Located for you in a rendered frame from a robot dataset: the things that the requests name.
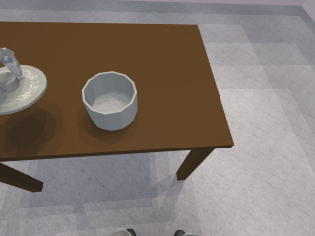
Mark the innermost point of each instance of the lid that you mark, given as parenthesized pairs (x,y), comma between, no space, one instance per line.
(32,86)

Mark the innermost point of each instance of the pot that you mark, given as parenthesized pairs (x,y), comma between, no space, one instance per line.
(111,100)

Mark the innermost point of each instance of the left robot hand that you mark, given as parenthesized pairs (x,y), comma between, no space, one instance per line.
(9,60)

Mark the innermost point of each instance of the knob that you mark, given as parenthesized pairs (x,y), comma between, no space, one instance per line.
(8,80)

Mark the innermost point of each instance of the table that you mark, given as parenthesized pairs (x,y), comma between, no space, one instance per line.
(178,103)

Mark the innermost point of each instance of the left robot shin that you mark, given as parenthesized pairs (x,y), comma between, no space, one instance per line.
(122,229)

